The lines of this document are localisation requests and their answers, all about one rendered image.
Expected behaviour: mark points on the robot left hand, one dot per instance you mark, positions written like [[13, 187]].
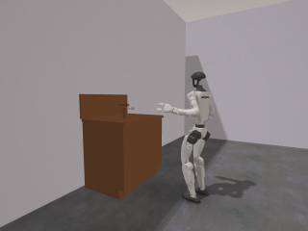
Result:
[[166, 109]]

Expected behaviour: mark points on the robot right upper arm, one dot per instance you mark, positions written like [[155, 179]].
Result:
[[211, 105]]

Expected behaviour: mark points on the left robot forearm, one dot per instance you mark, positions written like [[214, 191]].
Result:
[[184, 112]]

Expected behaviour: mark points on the right robot forearm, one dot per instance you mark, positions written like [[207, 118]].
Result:
[[209, 117]]

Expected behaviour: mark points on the robot right thigh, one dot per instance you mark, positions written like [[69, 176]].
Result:
[[197, 149]]

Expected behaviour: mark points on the robot left upper arm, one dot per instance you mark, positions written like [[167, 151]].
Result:
[[192, 98]]

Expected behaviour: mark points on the counter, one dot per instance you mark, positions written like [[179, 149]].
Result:
[[121, 150]]

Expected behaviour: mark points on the humanoid robot head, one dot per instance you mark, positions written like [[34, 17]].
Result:
[[198, 76]]

